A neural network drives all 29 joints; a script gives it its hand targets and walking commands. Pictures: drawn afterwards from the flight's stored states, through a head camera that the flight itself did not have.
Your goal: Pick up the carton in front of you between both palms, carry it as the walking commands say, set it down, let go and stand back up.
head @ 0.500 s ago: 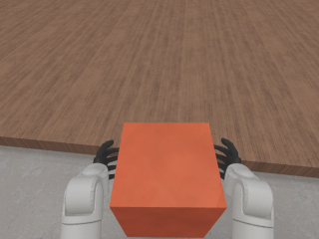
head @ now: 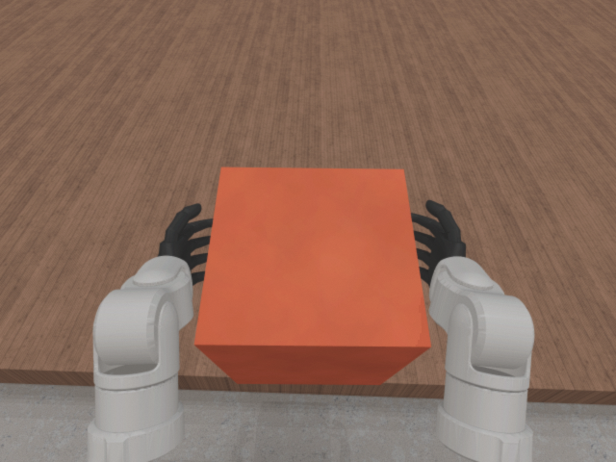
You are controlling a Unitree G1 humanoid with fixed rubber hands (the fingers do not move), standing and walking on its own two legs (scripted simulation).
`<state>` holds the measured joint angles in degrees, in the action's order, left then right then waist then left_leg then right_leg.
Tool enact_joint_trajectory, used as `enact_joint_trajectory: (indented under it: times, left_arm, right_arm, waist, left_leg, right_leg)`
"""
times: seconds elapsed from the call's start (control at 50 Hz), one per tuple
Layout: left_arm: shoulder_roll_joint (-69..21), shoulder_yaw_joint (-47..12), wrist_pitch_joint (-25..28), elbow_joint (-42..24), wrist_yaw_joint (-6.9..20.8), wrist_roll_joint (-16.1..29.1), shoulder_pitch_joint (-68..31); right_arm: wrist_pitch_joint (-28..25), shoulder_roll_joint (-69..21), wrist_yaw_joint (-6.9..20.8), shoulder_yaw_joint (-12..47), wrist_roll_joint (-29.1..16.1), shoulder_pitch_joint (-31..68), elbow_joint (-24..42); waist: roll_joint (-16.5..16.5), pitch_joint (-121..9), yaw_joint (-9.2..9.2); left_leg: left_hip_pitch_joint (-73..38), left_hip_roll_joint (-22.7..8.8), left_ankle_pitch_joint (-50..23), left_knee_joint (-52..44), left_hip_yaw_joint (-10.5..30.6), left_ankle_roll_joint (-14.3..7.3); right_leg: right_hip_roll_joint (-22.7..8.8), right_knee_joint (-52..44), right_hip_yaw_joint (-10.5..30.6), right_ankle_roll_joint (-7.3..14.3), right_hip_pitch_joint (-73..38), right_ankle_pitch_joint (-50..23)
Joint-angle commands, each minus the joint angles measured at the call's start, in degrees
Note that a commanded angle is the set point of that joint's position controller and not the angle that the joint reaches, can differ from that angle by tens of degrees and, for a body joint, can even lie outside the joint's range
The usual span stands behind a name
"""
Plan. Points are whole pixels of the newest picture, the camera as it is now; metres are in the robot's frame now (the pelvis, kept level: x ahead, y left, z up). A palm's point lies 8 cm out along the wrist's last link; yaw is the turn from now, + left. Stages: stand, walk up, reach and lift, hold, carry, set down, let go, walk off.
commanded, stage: carry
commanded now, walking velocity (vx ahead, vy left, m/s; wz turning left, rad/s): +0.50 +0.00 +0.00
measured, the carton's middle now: (310, 289) +0.33 -0.01 +0.05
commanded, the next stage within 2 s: none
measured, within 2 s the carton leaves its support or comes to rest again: neither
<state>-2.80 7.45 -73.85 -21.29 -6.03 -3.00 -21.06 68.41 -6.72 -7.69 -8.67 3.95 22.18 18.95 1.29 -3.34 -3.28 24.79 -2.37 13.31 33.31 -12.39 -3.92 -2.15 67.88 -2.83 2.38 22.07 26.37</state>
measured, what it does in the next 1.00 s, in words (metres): walks ahead: right foot, then left foot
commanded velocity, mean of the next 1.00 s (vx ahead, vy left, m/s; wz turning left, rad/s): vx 0.24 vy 0.00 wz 0.00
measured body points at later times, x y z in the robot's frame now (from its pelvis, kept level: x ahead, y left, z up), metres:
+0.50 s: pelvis +0.24 -0.04 +0.01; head +0.36 -0.05 +0.45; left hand +0.64 +0.12 +0.12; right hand +0.67 -0.18 +0.12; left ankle +0.23 +0.09 -0.68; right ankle +0.29 -0.10 -0.73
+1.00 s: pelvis +0.37 -0.04 +0.00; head +0.39 -0.06 +0.45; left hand +0.75 +0.10 +0.17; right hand +0.76 -0.21 +0.18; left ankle +0.29 +0.06 -0.68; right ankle +0.30 -0.10 -0.73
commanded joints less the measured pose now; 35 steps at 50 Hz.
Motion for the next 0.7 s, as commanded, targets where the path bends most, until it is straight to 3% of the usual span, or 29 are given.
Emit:
enact_joint_trajectory:
  times: [0.0,0.02,0.06,0.08,0.12,0.14,0.18,0.2,0.22,0.24,0.26,0.28,0.3,0.32,0.34,0.38,0.46,0.5,0.52,0.54,0.56,0.58,0.6,0.62,0.64,0.66,0.68]
  left_arm:
    - [-42.62,-36.68,1.7,1.66,8.73,21.24,-47.03]
    - [-42.61,-35.9,1.45,3.54,8.29,20.83,-48.4]
    - [-43.94,-34.72,1.05,6.24,7.82,20.55,-50.55]
    - [-44.65,-34.19,0.83,7.39,7.75,20.81,-52.17]
    - [-45.27,-32.92,0.46,9.68,7.84,21.23,-56.6]
    - [-45.64,-32.54,0.29,10.53,8.01,21.63,-58.68]
    - [-46.73,-31.25,0.06,12.7,8.51,22.18,-61.18]
    - [-47.58,-30.85,0.03,12.96,8.9,22.79,-63.2]
    - [-47.51,-29.55,0.12,13.69,9.1,23.57,-64.44]
    - [-48.49,-29.06,0.12,13.14,9.17,24.35,-66.13]
    - [-50.26,-28.99,-0.23,13.28,9.51,25.53,-68.33]
    - [-51.94,-28.48,-0.43,14.08,9.99,25.9,-69.91]
    - [-53.4,-28.79,-0.33,13.51,10.59,26.64,-70.69]
    - [-55.25,-28.54,-0.32,12.51,11.2,27.5,-71.7]
    - [-56.7,-28.43,-0.26,10.53,11.57,27.92,-72.32]
    - [-57.93,-28.15,-0.2,5.68,11.35,27.66,-72.71]
    - [-54.52,-28.17,0.21,-3.98,9.37,25.22,-68.5]
    - [-51.91,-29.38,0.2,-3.18,8.9,23.21,-64.13]
    - [-50.74,-30.36,0.23,-1.83,8.97,22.3,-61.87]
    - [-49.78,-31.88,0.24,-0.64,9.2,21.62,-60.26]
    - [-48.9,-33.59,0.31,0.97,9.46,21.08,-59.71]
    - [-48.4,-34.84,0.5,1.76,9.75,20.71,-60.27]
    - [-48.64,-35.58,0.56,3.86,10.04,20.04,-59.89]
    - [-48.82,-35.5,0.58,7.29,10.36,19.28,-59.33]
    - [-50.18,-35.36,0.9,8.94,10.63,18.99,-58.88]
    - [-50.94,-35.53,1.1,9.31,10.78,19.06,-59.81]
    - [-51.57,-35.41,1.27,9.96,10.91,19.32,-61.29]
  right_arm:
    - [3.62,-42.18,14.41,41.47,-29.54,45.86,-1.82]
    - [3.82,-42.42,14.46,40.67,-30.13,47.54,-3.95]
    - [4.18,-44.01,14.57,39.13,-30.93,50.27,-7.21]
    - [4.32,-44.54,14.56,38.21,-30.94,51.74,-8.67]
    - [4.69,-45.5,14.34,36.0,-30.36,54.04,-12.22]
    - [4.87,-46.09,14.2,34.79,-29.99,55.05,-14.01]
    - [5.26,-46.76,13.94,32.03,-28.94,56.88,-17.48]
    - [5.44,-47.18,13.79,31.16,-28.43,57.98,-18.69]
    - [5.92,-48.37,13.55,31.09,-28.24,60.44,-19.06]
    - [6.29,-49.55,13.21,31.48,-28.11,62.81,-18.55]
    - [6.44,-50.07,12.84,29.99,-26.95,62.37,-20.22]
    - [6.59,-51.29,12.61,28.83,-26.32,61.07,-22.52]
    - [6.43,-53.67,12.33,28.83,-26.59,61.46,-21.69]
    - [6.26,-54.13,11.99,28.05,-25.57,61.58,-20.86]
    - [5.91,-54.43,11.61,27.53,-24.64,62.0,-19.09]
    - [5.31,-54.96,10.68,27.34,-23.43,61.99,-14.11]
    - [4.64,-51.85,8.45,29.11,-22.75,59.91,-2.58]
    - [4.78,-50.2,8.22,30.46,-21.28,55.25,-2.43]
    - [4.84,-49.73,8.62,31.58,-20.9,53.45,-3.1]
    - [4.9,-48.86,9.33,32.57,-20.7,52.53,-3.86]
    - [5.01,-48.27,10.36,33.82,-20.84,52.96,-4.82]
    - [4.99,-47.7,11.46,35.02,-21.34,54.81,-4.91]
    - [5.13,-47.74,12.55,36.32,-21.64,55.03,-7.14]
    - [5.3,-47.79,13.65,36.55,-22.23,54.04,-10.26]
    - [5.05,-48.42,14.58,36.55,-23.04,53.33,-12.1]
    - [4.7,-49.0,15.19,37.15,-24.15,53.84,-12.62]
    - [4.42,-49.7,15.57,37.63,-25.16,54.93,-12.64]
  waist:
    - [-6.62,-19.98,0.1]
    - [-7.51,-19.68,-0.04]
    - [-7.83,-18.65,-0.17]
    - [-8.25,-18.3,-0.05]
    - [-10.18,-18.35,0.3]
    - [-10.72,-19.17,0.89]
    - [-8.29,-22.23,4.25]
    - [-3.68,-24.21,6.43]
    - [10.36,-28.63,7.52]
    - [15.52,-33.26,8.13]
    - [11.03,-34.69,7.32]
    - [7.16,-31.96,6.62]
    - [5.94,-30.82,5.82]
    - [6.43,-31.22,5.39]
    - [6.69,-32.51,5.47]
    - [6.92,-35.59,5.25]
    - [7.1,-37.97,5.59]
    - [6.67,-38.1,4.14]
    - [6.01,-37.11,3.48]
    - [4.88,-36.29,3.54]
    - [2.47,-37.15,3.08]
    - [-4.02,-38.32,2.81]
    - [-10.48,-37.36,1.23]
    - [-14.14,-34.73,-0.84]
    - [-12.81,-32.88,-1.81]
    - [-12.05,-31.3,-1.97]
    - [-10.17,-28.38,-1.88]
  left_leg:
    - [-27.3,-15.03,-14.45,-15.39,19.75,-6.16]
    - [-27.09,-14.82,-14.24,-16.09,18.08,-6.62]
    - [-27.28,-13.61,-24.73,-13.58,13.99,-7.36]
    - [-26.67,-12.06,-30.33,-11.4,11.14,-6.7]
    - [-26.48,-8.9,-40.51,-7.12,6.32,-4.03]
    - [-26.61,-7.56,-41.88,-3.6,4.51,-2.63]
    - [-20.01,-4.54,-40.52,8.24,0.23,0.99]
    - [-10.87,-2.57,-26.19,14.6,2.0,2.71]
    - [4.32,2.63,4.66,25.83,4.91,4.33]
    - [8.72,4.45,19.39,31.61,10.93,3.95]
    - [8.44,2.78,18.59,34.1,14.24,3.23]
    - [9.7,2.35,17.24,33.76,14.94,2.89]
    - [10.3,1.69,15.77,32.02,14.46,2.65]
    - [9.02,0.7,15.01,27.35,14.04,3.27]
    - [8.33,2.03,13.78,24.71,12.11,3.49]
    - [7.11,3.28,12.22,19.97,10.49,3.33]
    - [0.8,4.81,6.79,9.32,8.44,3.31]
    - [-4.63,4.42,-2.14,0.74,7.22,3.14]
    - [-8.31,3.71,-10.24,-5.82,6.99,3.28]
    - [-12.56,2.39,-16.99,-10.73,8.62,2.95]
    - [-20.29,-0.69,-23.6,-11.64,12.47,0.93]
    - [-31.21,-5.82,-44.35,-5.89,17.2,-1.52]
    - [-39.91,-10.65,-61.11,-3.35,20.51,-4.8]
    - [-45.83,-14.16,-70.85,-2.92,24.09,-7.27]
    - [-49.45,-14.34,-67.12,-2.9,24.24,-9.04]
    - [-50.35,-14.4,-61.23,-3.55,25.19,-10.18]
    - [-48.08,-13.3,-55.53,-4.96,24.84,-9.8]
  right_leg:
    - [-2.59,-4.21,0.85,1.17,17.65,-7.89]
    - [-2.33,-7.39,-0.02,1.06,17.74,-8.77]
    - [-1.52,-15.16,-1.58,0.68,16.44,-10.15]
    - [-0.61,-20.25,-2.81,0.53,14.46,-10.95]
    - [2.73,-29.15,-6.27,0.17,9.66,-17.04]
    - [4.39,-33.1,-8.29,0.15,5.78,-21.35]
    - [4.84,-43.21,-9.79,0.75,-10.92,-37.89]
    - [-1.26,-42.8,-3.45,2.67,-22.24,-54.3]
    - [-13.48,-36.45,12.74,8.03,-38.02,-93.26]
    - [-17.81,-35.73,19.41,11.78,-43.82,-101.93]
    - [-18.07,-36.92,19.59,12.26,-42.75,-93.17]
    - [-17.42,-38.65,19.15,11.67,-40.12,-83.17]
    - [-15.64,-38.84,16.06,9.57,-39.41,-80.09]
    - [-14.81,-38.94,12.32,8.86,-37.51,-79.29]
    - [-13.19,-39.17,9.67,8.61,-36.78,-80.14]
    - [-12.85,-38.33,7.6,9.46,-38.17,-83.14]
    - [-11.87,-37.03,4.51,8.12,-39.52,-83.9]
    - [-10.56,-35.57,1.68,7.14,-37.03,-80.3]
    - [-9.34,-34.52,0.17,6.1,-34.66,-76.26]
    - [-7.34,-34.22,-0.04,5.07,-31.8,-68.56]
    - [-6.07,-33.99,1.02,4.17,-25.79,-55.76]
    - [-4.23,-32.55,0.04,2.96,-15.77,-35.49]
    - [-1.7,-31.46,-0.15,2.62,-6.13,-17.35]
    - [0.56,-25.75,0.87,1.84,3.69,-2.79]
    - [2.96,-20.86,0.85,1.77,11.45,3.84]
    - [2.92,-18.35,0.49,1.52,14.74,4.37]
    - [2.47,-18.49,0.43,1.16,15.69,2.96]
